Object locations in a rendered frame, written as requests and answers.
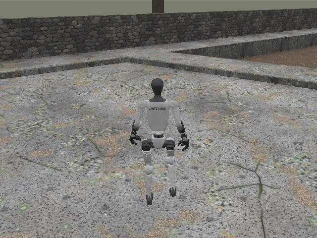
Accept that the robot left hand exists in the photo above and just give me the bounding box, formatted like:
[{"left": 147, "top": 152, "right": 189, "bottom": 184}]
[{"left": 129, "top": 135, "right": 141, "bottom": 145}]

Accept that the right robot forearm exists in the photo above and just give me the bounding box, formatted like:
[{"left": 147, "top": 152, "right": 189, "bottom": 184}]
[{"left": 177, "top": 120, "right": 188, "bottom": 141}]

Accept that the robot left upper arm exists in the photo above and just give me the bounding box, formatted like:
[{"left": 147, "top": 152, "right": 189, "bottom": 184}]
[{"left": 134, "top": 100, "right": 147, "bottom": 127}]

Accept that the right robot foot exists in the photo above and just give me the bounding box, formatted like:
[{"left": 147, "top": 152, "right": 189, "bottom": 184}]
[{"left": 169, "top": 188, "right": 176, "bottom": 197}]

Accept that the robot right upper arm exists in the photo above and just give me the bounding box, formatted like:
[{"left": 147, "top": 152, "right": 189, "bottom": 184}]
[{"left": 168, "top": 100, "right": 182, "bottom": 128}]

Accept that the left robot forearm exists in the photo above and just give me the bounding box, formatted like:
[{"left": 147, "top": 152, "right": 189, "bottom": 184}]
[{"left": 130, "top": 120, "right": 139, "bottom": 137}]

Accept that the robot right shin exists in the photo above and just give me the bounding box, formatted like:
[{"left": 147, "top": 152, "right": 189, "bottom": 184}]
[{"left": 168, "top": 156, "right": 175, "bottom": 190}]

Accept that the robot right hand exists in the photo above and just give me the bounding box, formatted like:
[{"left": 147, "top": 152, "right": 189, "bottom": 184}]
[{"left": 178, "top": 139, "right": 189, "bottom": 151}]

